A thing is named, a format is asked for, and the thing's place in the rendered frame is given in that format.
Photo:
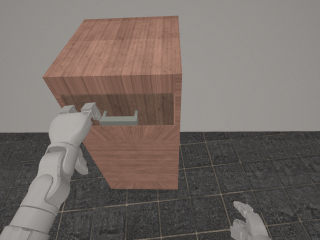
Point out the cabinet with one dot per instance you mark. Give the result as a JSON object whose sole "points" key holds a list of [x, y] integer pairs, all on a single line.
{"points": [[129, 55]]}

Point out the robot left hand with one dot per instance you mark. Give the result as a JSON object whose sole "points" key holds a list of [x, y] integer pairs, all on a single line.
{"points": [[72, 127]]}

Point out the handle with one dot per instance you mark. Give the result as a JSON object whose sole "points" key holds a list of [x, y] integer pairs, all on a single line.
{"points": [[119, 120]]}

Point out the robot right hand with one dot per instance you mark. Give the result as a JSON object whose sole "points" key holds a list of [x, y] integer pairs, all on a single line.
{"points": [[246, 230]]}

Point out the drawer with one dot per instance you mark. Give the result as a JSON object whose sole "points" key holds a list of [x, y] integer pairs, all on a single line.
{"points": [[154, 109]]}

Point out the left robot forearm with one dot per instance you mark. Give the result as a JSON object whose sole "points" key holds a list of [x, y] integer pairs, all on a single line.
{"points": [[51, 187]]}

